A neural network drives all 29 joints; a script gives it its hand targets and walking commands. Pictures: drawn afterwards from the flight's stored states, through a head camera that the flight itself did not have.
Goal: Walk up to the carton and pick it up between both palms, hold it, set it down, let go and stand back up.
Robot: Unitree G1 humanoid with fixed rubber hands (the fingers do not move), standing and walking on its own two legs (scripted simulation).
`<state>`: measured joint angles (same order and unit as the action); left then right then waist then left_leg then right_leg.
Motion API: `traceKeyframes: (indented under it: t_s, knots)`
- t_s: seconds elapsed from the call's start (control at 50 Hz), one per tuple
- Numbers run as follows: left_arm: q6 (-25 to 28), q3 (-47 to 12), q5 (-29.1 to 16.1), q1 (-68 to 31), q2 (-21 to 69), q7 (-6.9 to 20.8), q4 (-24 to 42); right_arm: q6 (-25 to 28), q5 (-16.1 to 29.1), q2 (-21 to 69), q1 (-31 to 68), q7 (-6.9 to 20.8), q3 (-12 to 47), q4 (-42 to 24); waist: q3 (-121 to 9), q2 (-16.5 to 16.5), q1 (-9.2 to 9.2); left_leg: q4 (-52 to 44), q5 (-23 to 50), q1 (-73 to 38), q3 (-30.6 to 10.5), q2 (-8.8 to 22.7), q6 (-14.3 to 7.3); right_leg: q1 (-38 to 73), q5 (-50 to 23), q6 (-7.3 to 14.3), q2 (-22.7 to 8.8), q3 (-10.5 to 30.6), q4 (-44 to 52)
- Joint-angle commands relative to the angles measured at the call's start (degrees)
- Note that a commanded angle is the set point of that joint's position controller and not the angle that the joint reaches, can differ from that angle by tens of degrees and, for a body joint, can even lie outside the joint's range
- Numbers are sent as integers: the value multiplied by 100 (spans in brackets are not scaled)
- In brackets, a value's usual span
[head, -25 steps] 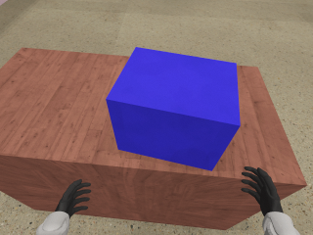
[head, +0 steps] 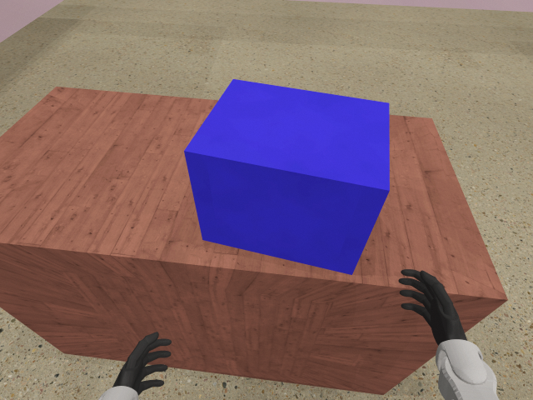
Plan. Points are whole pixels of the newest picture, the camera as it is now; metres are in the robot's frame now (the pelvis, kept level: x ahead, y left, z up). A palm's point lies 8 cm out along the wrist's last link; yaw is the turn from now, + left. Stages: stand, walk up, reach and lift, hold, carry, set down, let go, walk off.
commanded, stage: let go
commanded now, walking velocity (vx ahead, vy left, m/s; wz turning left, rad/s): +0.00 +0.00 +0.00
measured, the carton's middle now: (291, 174) +0.46 -0.02 +0.07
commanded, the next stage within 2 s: stand in 0.08 s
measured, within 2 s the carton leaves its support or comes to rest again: neither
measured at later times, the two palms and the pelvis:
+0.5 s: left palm out of the picture +0.08 +0.27 -0.08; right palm (456, 341) +0.19 -0.25 +0.00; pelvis -0.03 -0.01 -0.01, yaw +1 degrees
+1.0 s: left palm (103, 394) +0.14 +0.26 -0.08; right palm out of the picture +0.12 -0.31 -0.12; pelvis +0.00 -0.02 -0.02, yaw +1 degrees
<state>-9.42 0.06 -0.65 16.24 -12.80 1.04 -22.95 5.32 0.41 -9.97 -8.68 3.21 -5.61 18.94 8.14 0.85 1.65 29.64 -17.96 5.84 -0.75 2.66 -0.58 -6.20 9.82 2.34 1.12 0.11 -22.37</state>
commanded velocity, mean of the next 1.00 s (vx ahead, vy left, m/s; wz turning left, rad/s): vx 0.00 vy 0.00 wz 0.00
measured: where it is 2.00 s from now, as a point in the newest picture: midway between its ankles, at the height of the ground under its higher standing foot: outside the picture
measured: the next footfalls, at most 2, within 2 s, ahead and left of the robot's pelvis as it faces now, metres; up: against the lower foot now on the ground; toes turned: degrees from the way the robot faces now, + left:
right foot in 0.54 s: +0.01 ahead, -0.13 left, +0.00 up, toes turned +1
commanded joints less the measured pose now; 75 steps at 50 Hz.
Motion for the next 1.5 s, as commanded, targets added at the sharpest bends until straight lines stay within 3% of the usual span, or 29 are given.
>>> traceKeyframes:
  t_s: [0.0,0.02,0.06,0.1,0.12,0.14,0.16,0.2,0.22,0.28,0.34,0.36,0.38,0.42,0.46,0.5,0.58,0.6,0.64,0.66,0.72,0.88,0.92,1.0,1.08,1.1,1.26,1.34,1.48]
  knots:
    - [185,-192,839,-566,146,-137,-584,-853,-559,-1327,-40,15,-179,2290,870,-2017,41,-2084,-2690,4558,-38,284,-243,2201,718,161,707,-452,-889]
    - [459,-276,423,257,32,12,438,-618,-405,-954,-967,-163,19,1211,562,-1224,270,-1756,-2015,4024,-25,262,-331,2514,-43,99,570,-156,-822]
    - [501,-147,276,8,-193,-44,562,-516,-474,-855,-1022,-216,100,1379,376,-897,278,-1259,-1539,3246,-20,-4,-299,1622,500,115,261,-54,-373]
    - [469,73,166,-895,-568,26,438,-623,-426,-543,-458,-303,186,881,244,-803,93,-1069,-1823,3054,-51,-78,-392,1298,1550,146,11,386,-115]
    - [321,-232,345,-279,-80,-44,278,-695,-521,-914,-913,-226,-121,1480,533,-1138,376,-1540,-2353,3523,-272,191,-396,1829,893,117,359,-56,-406]
    - [586,571,481,496,-1581,-93,-35,-634,-609,-2304,93,-355,-240,589,929,-1966,-598,-1231,-3241,3245,-399,5,-119,-462,1907,-135,-544,503,-469]
    - [675,654,534,616,-1920,-104,-142,-656,-597,-2360,115,-435,-328,519,1317,-1762,-265,-767,-3225,2330,-218,-125,-96,-2135,3143,-88,-557,627,-33]
    - [880,750,564,430,-2236,-79,-314,-591,-504,-1547,-412,-412,-150,592,383,310,-137,1046,-1751,1335,195,-466,-75,-2252,3529,120,-895,1111,618]
    - [876,702,489,74,-1993,-109,-104,-507,-449,-1758,-519,-423,-238,535,578,-147,-31,2004,-591,814,155,-427,-65,-2738,3454,530,-1506,1818,992]
    - [1006,716,413,-1062,-2034,6,88,-308,-341,-1974,-1320,-341,-179,888,-877,359,531,1573,-640,315,155,-167,-293,-2146,2312,484,-1122,1025,219]
    - [946,555,319,-324,-1510,36,-263,-129,-379,-2003,-401,-401,11,598,-781,-1212,-158,-1274,-840,1026,-1662,805,-452,-1264,667,31,-398,144,-1673]
    - [965,588,371,177,-1597,105,-501,-120,-458,-2358,-58,-454,-79,553,-959,-1459,-393,-978,-1185,989,-1662,845,-502,-1539,1247,-25,-37,86,-1685]
    - [896,811,498,324,-2077,48,-543,-191,-494,-2725,-51,-470,-199,508,-781,-1359,-314,-1651,-4026,2504,-1810,1040,-815,-1332,1035,-221,-14,-188,-2857]
    - [802,832,420,357,-2309,127,-567,-350,-479,-2607,242,-530,-188,265,188,-1669,-395,-2010,-4298,3670,-1533,1138,-852,-1241,1197,-209,154,-320,-4007]
    - [865,720,325,597,-2155,140,-558,-406,-388,-2515,676,-470,-158,63,446,-1359,-672,-1474,-2915,3638,-856,739,-480,-1141,1031,-69,-304,10,-2869]
    - [967,497,343,363,-1726,157,-655,-270,-279,-2704,103,-460,-280,264,-52,-1031,-295,-868,-1971,1915,-524,256,-387,-907,1326,-30,104,-492,-1084]
    - [1171,570,399,-397,-2492,44,-568,-224,-192,-2217,-375,-485,-161,319,38,-36,148,873,-1041,1556,-155,-108,-33,-1744,942,497,-1284,1857,-52]
    - [1201,637,304,-463,-2624,76,-490,-239,-107,-2295,-397,-459,-91,355,168,-556,140,1048,-725,1315,-119,-197,-86,-1967,741,762,-1445,1932,48]
    - [1195,551,311,-699,-2392,30,-648,-242,-209,-2023,-827,-447,0,398,-329,-535,313,88,-118,792,-429,99,-197,-1557,294,461,-1000,1073,-639]
    - [1131,555,269,-375,-2069,38,-800,-205,-230,-2384,-389,-413,-88,415,-629,-456,-87,-187,-413,892,-665,180,-254,-1298,799,171,-450,487,-820]
    - [1200,467,163,-350,-1995,98,-758,-113,-231,-2469,-13,-389,21,734,-854,-811,-271,118,299,1143,-468,173,-232,-633,-20,170,-556,644,-905]
    - [1204,492,71,-366,-2238,-69,-1057,-170,-178,-2468,-11,-317,-47,1501,-1146,-278,-161,157,1098,712,-520,238,-212,-659,-504,238,-624,522,-1050]
    - [1221,420,128,-377,-2101,-84,-1110,-236,-169,-2563,142,-299,48,1655,-1002,-801,-269,96,1443,956,-464,215,-180,-472,-873,187,-610,501,-1083]
    - [1290,526,77,-249,-2492,-162,-1220,-352,-111,-2214,-254,-317,117,1857,-1449,111,-282,490,930,1021,-211,-40,50,158,-3046,345,-1100,1058,-1294]
    - [1256,455,131,-654,-2244,-130,-1211,-282,-204,-2330,-161,-305,110,1885,-1451,-466,-23,221,1290,519,-262,137,-54,-474,-1688,289,-832,673,-1087]
    - [1261,447,126,-624,-2366,-168,-1323,-362,-146,-2399,-276,-284,86,2043,-1371,194,-15,183,1275,529,-327,195,-136,-515,-1452,248,-694,541,-1020]
    - [1298,406,97,-965,-2297,-161,-1540,-341,-238,-2187,68,-293,147,2156,-1477,-314,11,109,1171,551,-166,152,-141,-453,-1177,245,-798,741,-831]
    - [1333,443,147,-651,-2405,-158,-1785,-525,-166,-2130,-227,-304,168,2381,-1089,136,-108,66,475,635,-295,68,-91,-729,-476,213,-982,984,-413]
    - [1271,330,111,-817,-2123,-201,-1792,-375,-155,-2378,242,-256,118,2406,-1293,-58,-159,30,1334,460,-246,192,-81,-553,-1487,162,-791,656,-687]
